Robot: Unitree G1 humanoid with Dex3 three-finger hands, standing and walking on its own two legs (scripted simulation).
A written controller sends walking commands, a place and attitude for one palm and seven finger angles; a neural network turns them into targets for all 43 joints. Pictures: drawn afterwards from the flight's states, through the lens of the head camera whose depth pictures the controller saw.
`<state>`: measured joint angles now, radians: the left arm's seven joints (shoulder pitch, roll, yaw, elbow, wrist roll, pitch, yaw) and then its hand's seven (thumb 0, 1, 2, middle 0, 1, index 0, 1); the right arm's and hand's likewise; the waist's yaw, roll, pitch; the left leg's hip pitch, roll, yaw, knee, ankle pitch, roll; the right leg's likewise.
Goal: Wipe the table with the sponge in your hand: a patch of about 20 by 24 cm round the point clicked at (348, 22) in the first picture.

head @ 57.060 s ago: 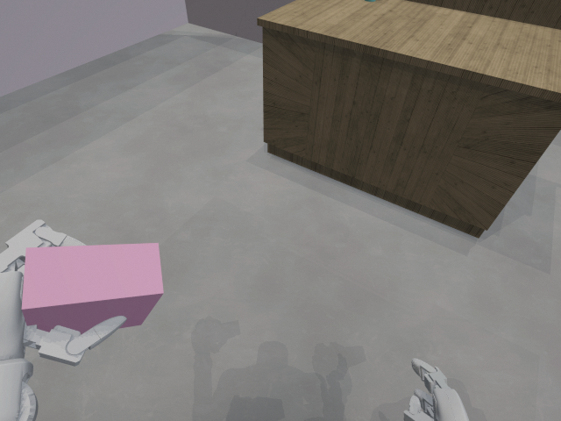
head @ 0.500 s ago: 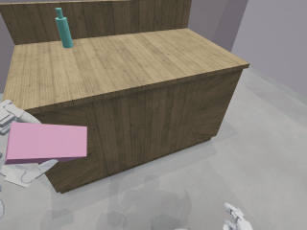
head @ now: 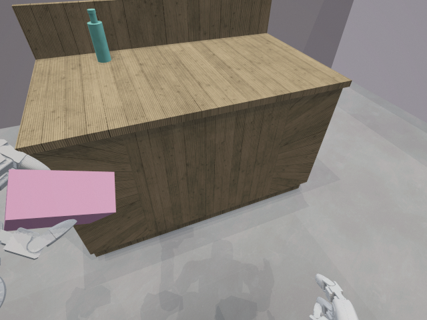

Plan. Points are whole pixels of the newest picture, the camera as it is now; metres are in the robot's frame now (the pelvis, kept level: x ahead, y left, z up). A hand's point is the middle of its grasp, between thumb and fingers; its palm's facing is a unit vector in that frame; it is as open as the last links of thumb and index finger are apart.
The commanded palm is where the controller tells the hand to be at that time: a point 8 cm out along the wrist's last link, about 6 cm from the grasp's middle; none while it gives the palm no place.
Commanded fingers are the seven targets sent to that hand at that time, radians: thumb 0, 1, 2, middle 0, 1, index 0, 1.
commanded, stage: stop stepping back and stand still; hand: left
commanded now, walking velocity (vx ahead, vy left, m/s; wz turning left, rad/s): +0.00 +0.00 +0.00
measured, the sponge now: (72, 201) +0.24 +0.21 +0.18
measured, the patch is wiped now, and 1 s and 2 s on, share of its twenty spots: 0.95 0.95 0.95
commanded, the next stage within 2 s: stand and wait in 0.06 s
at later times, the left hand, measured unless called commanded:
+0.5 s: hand (25, 208) +0.21 +0.26 +0.20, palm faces +0.44 -0.83 -0.34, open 9.9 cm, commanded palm +0.16 +0.30 +0.22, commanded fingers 0.00 0.10 1.30 -1.20 -1.60 -1.20 -1.60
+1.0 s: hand (24, 190) +0.24 +0.28 +0.20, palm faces +0.43 -0.83 -0.36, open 9.9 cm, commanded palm +0.19 +0.31 +0.22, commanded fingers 0.00 0.10 1.30 -1.20 -1.60 -1.20 -1.60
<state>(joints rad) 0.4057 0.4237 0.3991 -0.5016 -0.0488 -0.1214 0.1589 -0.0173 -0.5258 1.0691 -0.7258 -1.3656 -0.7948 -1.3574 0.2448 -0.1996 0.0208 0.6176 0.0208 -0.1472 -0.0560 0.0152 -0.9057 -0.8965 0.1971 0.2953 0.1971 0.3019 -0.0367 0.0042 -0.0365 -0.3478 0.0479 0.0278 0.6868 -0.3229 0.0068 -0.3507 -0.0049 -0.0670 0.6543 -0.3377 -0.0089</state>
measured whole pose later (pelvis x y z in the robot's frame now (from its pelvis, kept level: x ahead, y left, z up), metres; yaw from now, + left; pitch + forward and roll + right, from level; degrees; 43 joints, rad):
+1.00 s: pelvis +0.03 +0.03 +0.02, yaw +0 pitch -1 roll -1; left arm 0.45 0.37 0.35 -0.53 -0.04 -0.15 0.16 -0.02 -0.53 1.07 -0.73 -1.37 -0.79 -1.36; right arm 0.16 -0.19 0.03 0.62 0.01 -0.10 -0.05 0.02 -0.90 -0.90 0.20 0.30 0.20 0.30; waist 0.01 -0.01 0.01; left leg -0.24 0.00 0.03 0.51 -0.26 0.02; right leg -0.26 -0.01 -0.02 0.45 -0.18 0.02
